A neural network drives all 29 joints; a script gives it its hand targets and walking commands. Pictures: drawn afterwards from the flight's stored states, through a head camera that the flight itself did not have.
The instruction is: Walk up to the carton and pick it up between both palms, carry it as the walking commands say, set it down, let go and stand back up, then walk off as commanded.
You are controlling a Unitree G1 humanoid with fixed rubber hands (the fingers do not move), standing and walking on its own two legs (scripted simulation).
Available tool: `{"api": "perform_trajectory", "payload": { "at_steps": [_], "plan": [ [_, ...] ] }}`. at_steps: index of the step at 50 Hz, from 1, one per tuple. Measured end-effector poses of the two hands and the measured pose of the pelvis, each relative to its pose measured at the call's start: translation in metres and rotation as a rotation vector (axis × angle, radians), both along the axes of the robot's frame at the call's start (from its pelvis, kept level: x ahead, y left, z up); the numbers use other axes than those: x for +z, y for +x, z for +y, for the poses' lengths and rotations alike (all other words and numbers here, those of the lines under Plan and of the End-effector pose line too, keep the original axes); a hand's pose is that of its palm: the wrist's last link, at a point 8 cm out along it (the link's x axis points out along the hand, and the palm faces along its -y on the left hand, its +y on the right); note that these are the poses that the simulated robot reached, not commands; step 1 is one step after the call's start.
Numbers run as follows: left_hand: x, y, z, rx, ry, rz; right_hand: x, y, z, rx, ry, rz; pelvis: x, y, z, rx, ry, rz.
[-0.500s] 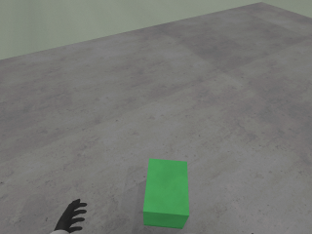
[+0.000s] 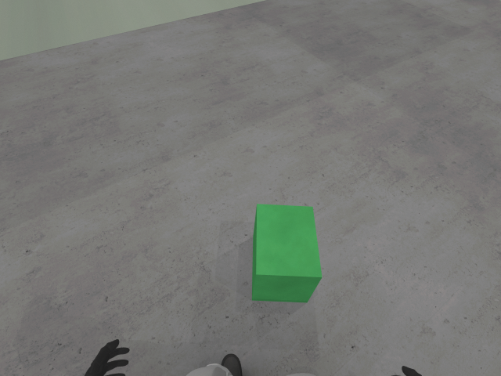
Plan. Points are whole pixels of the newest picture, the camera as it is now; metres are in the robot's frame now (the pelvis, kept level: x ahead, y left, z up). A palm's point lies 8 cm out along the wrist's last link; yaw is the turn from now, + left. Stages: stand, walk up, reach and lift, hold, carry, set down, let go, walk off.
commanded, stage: walk off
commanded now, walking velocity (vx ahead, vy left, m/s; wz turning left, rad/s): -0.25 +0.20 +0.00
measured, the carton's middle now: (282, 253) +0.62 -0.18 -0.63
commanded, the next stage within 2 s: stand in 0.32 s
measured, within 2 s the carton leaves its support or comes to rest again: neither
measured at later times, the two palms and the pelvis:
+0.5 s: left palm out of the picture -0.10 +0.41 -0.12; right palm out of the picture -0.11 -0.12 -0.09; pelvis -0.17 +0.15 +0.01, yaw +5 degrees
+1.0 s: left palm out of the picture -0.20 +0.53 -0.13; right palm out of the picture -0.19 +0.00 -0.10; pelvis -0.26 +0.26 -0.01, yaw +2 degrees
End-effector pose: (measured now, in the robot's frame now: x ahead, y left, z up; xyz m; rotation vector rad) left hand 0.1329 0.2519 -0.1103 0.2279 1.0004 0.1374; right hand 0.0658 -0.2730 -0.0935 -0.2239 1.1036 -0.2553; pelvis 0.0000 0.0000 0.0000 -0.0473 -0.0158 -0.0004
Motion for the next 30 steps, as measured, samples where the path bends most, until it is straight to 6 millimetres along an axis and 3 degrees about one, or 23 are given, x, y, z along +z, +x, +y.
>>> {"api": "perform_trajectory", "payload": {
  "at_steps": [4,7,13,17,20,24,30],
  "plan": [
    [0.004,-0.052,0.015,0.008,0.045,0.034,-0.015,-0.034,0.013,-0.002,0.032,0.003,-0.003,-0.037,0.008,0.005,0.022,-0.008],
    [0.011,-0.096,0.031,0.050,0.080,0.072,-0.014,-0.058,0.027,0.022,0.068,0.024,0.004,-0.060,0.018,0.026,0.058,-0.029],
    [0.028,-0.139,0.069,0.077,0.118,0.031,-0.019,-0.089,0.067,0.068,0.133,0.020,0.008,-0.098,0.051,0.060,0.100,-0.043],
    [0.020,-0.172,0.107,0.093,0.127,0.040,-0.029,-0.103,0.105,0.092,0.140,0.011,-0.001,-0.126,0.084,0.076,0.063,-0.028],
    [-0.002,-0.199,0.135,0.110,0.091,0.055,-0.031,-0.122,0.131,0.102,0.099,0.021,-0.012,-0.149,0.113,0.088,0.031,-0.012],
    [-0.013,-0.232,0.153,0.112,0.000,0.093,-0.002,-0.164,0.153,0.068,0.031,0.053,0.001,-0.170,0.141,0.086,0.001,-0.033],
    [-0.016,-0.251,0.169,0.095,-0.100,0.094,0.040,-0.202,0.171,0.039,-0.084,0.064,0.020,-0.194,0.171,0.075,-0.042,0.003]
  ]
}}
